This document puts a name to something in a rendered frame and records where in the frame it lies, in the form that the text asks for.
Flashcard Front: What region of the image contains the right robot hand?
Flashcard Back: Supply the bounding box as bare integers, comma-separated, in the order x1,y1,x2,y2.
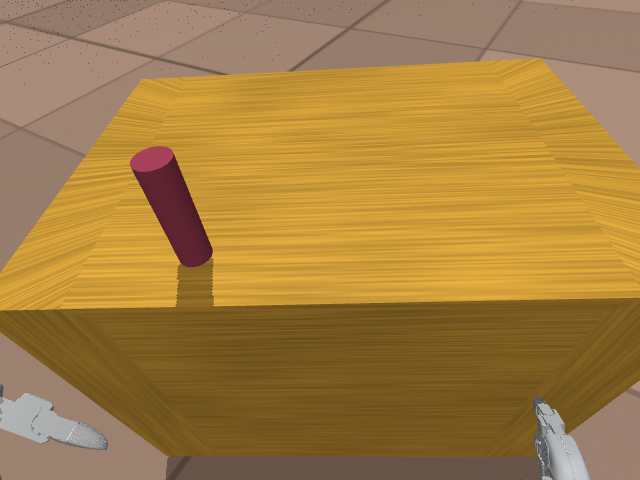
533,397,592,480

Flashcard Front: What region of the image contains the left robot hand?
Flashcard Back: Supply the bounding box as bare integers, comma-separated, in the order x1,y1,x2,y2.
0,384,108,450

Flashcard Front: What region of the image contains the can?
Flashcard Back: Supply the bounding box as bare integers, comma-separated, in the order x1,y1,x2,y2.
130,146,213,267

